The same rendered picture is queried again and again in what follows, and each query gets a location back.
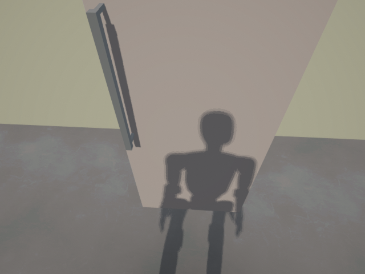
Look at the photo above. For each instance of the fridge door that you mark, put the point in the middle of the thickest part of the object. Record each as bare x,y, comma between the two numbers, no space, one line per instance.
205,85

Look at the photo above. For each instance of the handle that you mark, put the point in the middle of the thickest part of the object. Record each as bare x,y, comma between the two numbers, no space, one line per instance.
96,26

